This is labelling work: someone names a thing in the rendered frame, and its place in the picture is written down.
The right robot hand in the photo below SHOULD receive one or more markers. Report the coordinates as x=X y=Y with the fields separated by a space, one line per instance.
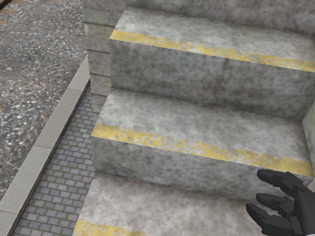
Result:
x=297 y=217

